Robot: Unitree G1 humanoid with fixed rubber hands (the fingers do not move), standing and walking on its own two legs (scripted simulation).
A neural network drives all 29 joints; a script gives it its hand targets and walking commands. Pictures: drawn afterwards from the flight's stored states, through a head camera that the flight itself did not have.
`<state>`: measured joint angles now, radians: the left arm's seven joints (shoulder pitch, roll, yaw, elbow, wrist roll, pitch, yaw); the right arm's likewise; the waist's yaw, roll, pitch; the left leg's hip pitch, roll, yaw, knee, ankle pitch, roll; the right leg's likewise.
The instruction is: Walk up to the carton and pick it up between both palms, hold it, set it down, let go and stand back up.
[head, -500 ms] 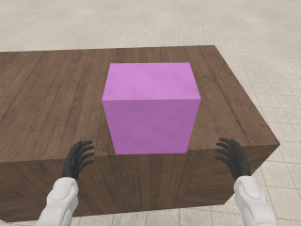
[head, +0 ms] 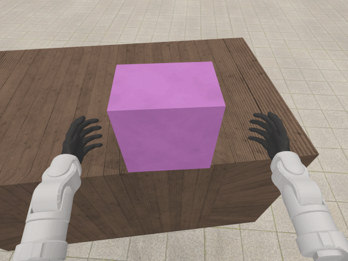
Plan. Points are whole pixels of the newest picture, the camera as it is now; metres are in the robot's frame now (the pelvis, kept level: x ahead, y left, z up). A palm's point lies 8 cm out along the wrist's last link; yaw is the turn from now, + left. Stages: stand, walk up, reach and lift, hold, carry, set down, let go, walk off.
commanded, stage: reach and lift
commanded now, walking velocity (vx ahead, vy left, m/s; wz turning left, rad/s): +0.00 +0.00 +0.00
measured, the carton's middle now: (167, 120) +0.45 +0.02 +0.04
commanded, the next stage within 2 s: none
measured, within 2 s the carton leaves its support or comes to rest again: neither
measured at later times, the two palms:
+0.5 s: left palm (71, 113) +0.38 +0.23 +0.15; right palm (279, 108) +0.39 -0.23 +0.14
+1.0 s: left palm (68, 79) +0.43 +0.22 +0.20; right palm (280, 74) +0.43 -0.23 +0.20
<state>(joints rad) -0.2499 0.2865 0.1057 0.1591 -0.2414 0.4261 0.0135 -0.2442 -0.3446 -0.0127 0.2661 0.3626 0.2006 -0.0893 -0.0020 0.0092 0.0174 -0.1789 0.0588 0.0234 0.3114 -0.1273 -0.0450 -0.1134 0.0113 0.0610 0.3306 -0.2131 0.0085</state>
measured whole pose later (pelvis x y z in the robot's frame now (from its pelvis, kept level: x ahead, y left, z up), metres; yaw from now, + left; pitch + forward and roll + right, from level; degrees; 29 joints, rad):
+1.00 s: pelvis -0.01 +0.00 -0.01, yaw +1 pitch +9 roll -1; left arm -1.04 0.44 -0.04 0.80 -0.34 0.54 0.07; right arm -1.02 -0.49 0.03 0.92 0.46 0.36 -0.02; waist -0.02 0.00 -0.14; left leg -0.44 0.07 -0.01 0.39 -0.12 -0.04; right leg -0.34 0.02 0.04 0.36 -0.18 0.01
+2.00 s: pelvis -0.02 +0.00 -0.02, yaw +0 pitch +20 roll -2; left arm -1.06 0.30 -0.14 1.36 -0.37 -0.11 0.06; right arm -1.00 -0.37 0.08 1.28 0.40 -0.08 -0.01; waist 0.01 0.02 -0.24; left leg -0.73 0.08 -0.02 0.54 -0.16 -0.05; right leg -0.63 0.04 0.03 0.52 -0.24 0.01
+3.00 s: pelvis -0.02 +0.01 -0.02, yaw +0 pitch +19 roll -2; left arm -1.08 0.17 0.06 1.37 -0.16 -0.12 0.14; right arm -1.02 -0.20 -0.17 1.27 0.14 -0.08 -0.08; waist 0.01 -0.01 -0.22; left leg -0.68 0.07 -0.01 0.49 -0.13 -0.04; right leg -0.58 0.02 0.03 0.46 -0.20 0.02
